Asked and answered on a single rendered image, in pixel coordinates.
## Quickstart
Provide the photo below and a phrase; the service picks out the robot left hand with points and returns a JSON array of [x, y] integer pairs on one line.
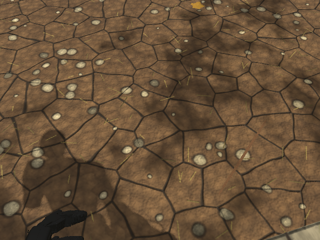
[[55, 222]]

